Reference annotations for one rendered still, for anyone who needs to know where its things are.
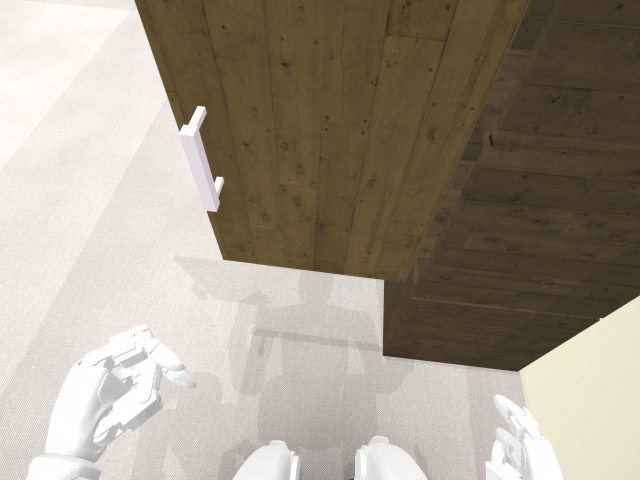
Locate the robot left forearm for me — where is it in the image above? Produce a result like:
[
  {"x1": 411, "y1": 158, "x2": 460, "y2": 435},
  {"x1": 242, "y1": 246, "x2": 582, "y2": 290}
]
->
[{"x1": 26, "y1": 453, "x2": 101, "y2": 480}]

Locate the robot thigh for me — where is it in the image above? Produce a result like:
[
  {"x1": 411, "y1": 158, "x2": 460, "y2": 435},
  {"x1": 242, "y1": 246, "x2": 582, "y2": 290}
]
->
[
  {"x1": 355, "y1": 443, "x2": 428, "y2": 480},
  {"x1": 232, "y1": 446, "x2": 300, "y2": 480}
]

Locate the robot right thigh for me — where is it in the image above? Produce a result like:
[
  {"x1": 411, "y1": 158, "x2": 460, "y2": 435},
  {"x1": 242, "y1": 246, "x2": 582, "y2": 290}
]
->
[{"x1": 355, "y1": 443, "x2": 428, "y2": 480}]

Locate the handle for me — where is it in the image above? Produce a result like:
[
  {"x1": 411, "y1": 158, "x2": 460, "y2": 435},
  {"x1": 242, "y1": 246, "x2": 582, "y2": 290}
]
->
[{"x1": 179, "y1": 106, "x2": 224, "y2": 212}]

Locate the cupboard door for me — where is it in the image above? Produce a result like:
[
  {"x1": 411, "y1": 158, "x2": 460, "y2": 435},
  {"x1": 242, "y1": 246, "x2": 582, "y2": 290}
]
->
[{"x1": 134, "y1": 0, "x2": 531, "y2": 283}]

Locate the robot left thigh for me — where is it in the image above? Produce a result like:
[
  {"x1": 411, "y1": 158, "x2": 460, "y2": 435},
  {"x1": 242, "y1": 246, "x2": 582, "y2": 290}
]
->
[{"x1": 232, "y1": 446, "x2": 300, "y2": 480}]

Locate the right robot hand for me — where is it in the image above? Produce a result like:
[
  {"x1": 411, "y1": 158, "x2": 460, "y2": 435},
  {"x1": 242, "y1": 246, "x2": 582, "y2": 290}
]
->
[{"x1": 485, "y1": 394, "x2": 566, "y2": 480}]

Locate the left robot hand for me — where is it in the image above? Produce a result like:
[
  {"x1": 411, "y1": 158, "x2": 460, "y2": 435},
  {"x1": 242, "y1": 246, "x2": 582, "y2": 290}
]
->
[{"x1": 45, "y1": 324, "x2": 197, "y2": 463}]

